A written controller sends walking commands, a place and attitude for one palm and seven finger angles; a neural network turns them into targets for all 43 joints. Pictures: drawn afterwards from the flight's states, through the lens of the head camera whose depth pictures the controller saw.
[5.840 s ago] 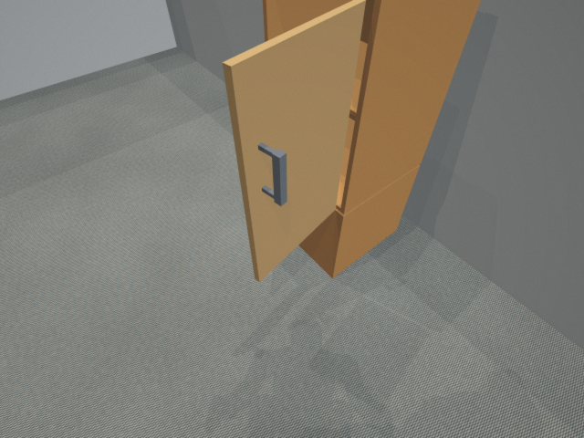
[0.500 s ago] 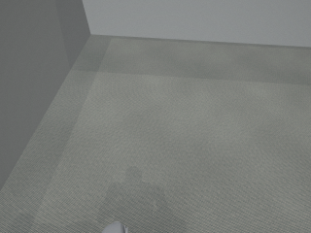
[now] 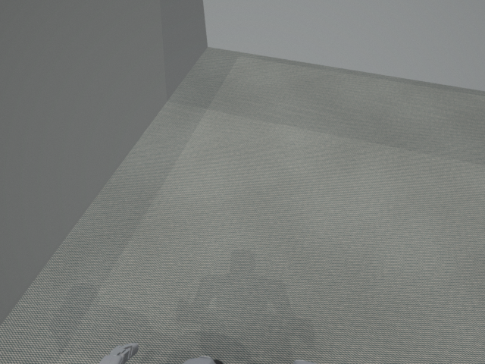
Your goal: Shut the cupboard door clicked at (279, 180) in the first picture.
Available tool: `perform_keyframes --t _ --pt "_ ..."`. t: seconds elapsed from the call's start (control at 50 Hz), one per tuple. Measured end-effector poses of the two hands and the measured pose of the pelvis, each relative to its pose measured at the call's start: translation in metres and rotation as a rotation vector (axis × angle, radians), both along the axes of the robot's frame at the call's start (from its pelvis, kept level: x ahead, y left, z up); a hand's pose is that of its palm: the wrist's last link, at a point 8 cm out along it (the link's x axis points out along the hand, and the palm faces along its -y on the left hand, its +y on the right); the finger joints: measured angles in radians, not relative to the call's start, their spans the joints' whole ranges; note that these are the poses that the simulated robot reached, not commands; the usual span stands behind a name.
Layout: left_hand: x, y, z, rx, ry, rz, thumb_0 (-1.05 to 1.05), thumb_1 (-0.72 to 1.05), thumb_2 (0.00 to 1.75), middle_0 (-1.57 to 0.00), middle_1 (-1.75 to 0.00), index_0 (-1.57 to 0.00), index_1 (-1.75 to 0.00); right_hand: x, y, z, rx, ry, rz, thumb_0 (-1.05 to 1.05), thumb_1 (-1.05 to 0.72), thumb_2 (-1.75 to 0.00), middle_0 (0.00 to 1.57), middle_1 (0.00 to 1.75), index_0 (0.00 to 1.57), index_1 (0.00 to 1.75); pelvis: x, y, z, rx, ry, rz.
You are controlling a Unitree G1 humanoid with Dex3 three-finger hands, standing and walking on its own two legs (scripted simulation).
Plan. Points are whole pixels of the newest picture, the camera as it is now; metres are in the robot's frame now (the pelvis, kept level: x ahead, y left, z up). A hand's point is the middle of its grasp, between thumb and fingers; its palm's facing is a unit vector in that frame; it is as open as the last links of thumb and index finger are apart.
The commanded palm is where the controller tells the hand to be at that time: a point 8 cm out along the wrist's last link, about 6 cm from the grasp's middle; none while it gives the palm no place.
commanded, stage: walk to a spot facing it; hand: left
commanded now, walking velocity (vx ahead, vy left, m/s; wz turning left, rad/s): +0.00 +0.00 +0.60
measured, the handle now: out of the picture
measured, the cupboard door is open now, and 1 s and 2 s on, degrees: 100 100 100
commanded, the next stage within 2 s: none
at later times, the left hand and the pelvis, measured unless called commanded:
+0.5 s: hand out of the picture +0.00 +0.19 -0.18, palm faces +0.37 -0.89 -0.26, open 7.3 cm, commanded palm none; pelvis +0.04 -0.03 -0.01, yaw +21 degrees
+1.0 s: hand out of the picture +0.02 +0.11 -0.14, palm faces +0.61 -0.75 -0.26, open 7.3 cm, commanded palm none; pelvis +0.08 -0.09 +0.01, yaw +39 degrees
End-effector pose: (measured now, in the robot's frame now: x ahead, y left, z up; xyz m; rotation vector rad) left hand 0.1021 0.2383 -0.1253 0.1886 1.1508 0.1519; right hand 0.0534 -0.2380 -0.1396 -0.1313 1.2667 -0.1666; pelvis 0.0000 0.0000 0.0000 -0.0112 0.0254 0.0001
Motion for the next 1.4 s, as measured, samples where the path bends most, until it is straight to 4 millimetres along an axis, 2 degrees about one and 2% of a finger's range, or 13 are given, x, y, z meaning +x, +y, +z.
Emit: perform_keyframes --t 0.08,0.22,0.3,0.4,0.46,0.52,0.64,0.74,0.8,0.98,1.22,1.3,1.4 --pt "-0.002 -0.012 0.005 0.041 -0.036 0.042 0.00 0.91 0.90 -0.20 -0.29 -0.20 -0.30 0.019 -0.028 -0.008 0.004 0.013 0.031 0.01 -0.91 -0.89 0.20 0.30 0.20 0.30 0.008 -0.022 -0.004 0.021 0.000 0.057" --pt "-0.037 -0.029 0.013 0.033 0.034 0.155 0.00 0.91 0.90 -0.20 -0.29 -0.21 -0.30 0.072 -0.051 0.012 -0.024 0.011 0.145 0.01 -0.91 -0.89 0.19 0.30 0.19 0.30 0.026 -0.039 0.010 0.058 -0.006 0.176" --pt "-0.063 -0.032 0.006 0.010 0.077 0.231 0.00 0.91 0.89 -0.20 -0.29 -0.21 -0.30 0.111 -0.043 0.017 -0.037 -0.010 0.244 0.01 -0.91 -0.90 0.19 0.30 0.19 0.30 0.033 -0.040 0.010 0.065 -0.004 0.236" --pt "-0.105 -0.022 -0.015 -0.018 0.141 0.340 0.00 0.91 0.89 -0.20 -0.30 -0.21 -0.30 0.165 -0.012 0.017 -0.056 -0.091 0.376 0.01 -0.91 -0.90 0.19 0.30 0.19 0.30 0.038 -0.029 -0.003 0.046 -0.004 0.308" --pt "-0.122 -0.011 -0.025 -0.014 0.186 0.390 0.01 0.91 0.89 -0.20 -0.29 -0.21 -0.30 0.185 0.005 0.018 -0.059 -0.151 0.430 0.01 -0.91 -0.89 0.19 0.30 0.19 0.30 0.038 -0.026 -0.010 0.040 -0.005 0.342" --pt "-0.123 -0.004 -0.020 0.003 0.185 0.430 0.01 0.91 0.89 -0.20 -0.29 -0.21 -0.30 0.190 0.013 0.021 -0.058 -0.156 0.462 0.00 -0.91 -0.89 0.20 0.30 0.19 0.30 0.040 -0.029 -0.006 0.031 -0.005 0.370" --pt "-0.101 -0.005 0.000 0.038 0.094 0.467 0.01 0.91 0.90 -0.20 -0.29 -0.20 -0.30 0.189 0.012 0.015 -0.025 -0.095 0.509 0.00 -0.91 -0.89 0.20 0.30 0.20 0.30 0.046 -0.042 0.002 0.021 0.001 0.430" --pt "-0.081 -0.023 0.008 0.082 0.023 0.486 0.01 0.91 0.90 -0.20 -0.29 -0.20 -0.30 0.195 -0.006 -0.005 0.012 -0.043 0.526 0.01 -0.90 -0.89 0.20 0.30 0.20 0.30 0.060 -0.066 -0.006 0.032 0.011 0.494" --pt "-0.080 -0.042 0.013 0.095 0.009 0.510 0.00 0.91 0.90 -0.20 -0.29 -0.20 -0.30 0.204 -0.017 -0.012 0.016 -0.010 0.544 0.01 -0.91 -0.89 0.20 0.30 0.20 0.30 0.065 -0.076 -0.006 0.040 0.003 0.541" --pt "-0.108 -0.095 0.015 0.017 0.061 0.654 0.00 0.92 0.89 -0.20 -0.30 -0.21 -0.30 0.236 -0.009 0.007 0.000 0.025 0.659 0.01 -0.91 -0.89 0.19 0.30 0.19 0.30 0.079 -0.086 0.011 0.062 0.011 0.671" --pt "-0.201 -0.102 -0.024 -0.050 0.166 0.881 0.01 0.91 0.89 -0.20 -0.29 -0.21 -0.30 0.277 0.081 0.017 -0.020 -0.138 0.913 0.01 -0.91 -0.89 0.19 0.30 0.19 0.30 0.066 -0.069 -0.008 0.032 0.003 0.831" --pt "-0.205 -0.093 -0.014 -0.036 0.149 0.925 0.01 0.91 0.90 -0.20 -0.29 -0.20 -0.30 0.274 0.087 0.023 -0.033 -0.129 0.951 0.00 -0.91 -0.89 0.20 0.30 0.20 0.30 0.066 -0.069 0.000 0.018 -0.001 0.873" --pt "-0.191 -0.086 0.000 0.003 0.081 0.952 0.01 0.91 0.90 -0.20 -0.29 -0.20 -0.30 0.271 0.081 0.021 -0.033 -0.075 0.983 0.00 -0.91 -0.89 0.20 0.30 0.20 0.30 0.073 -0.074 0.006 0.010 0.001 0.922"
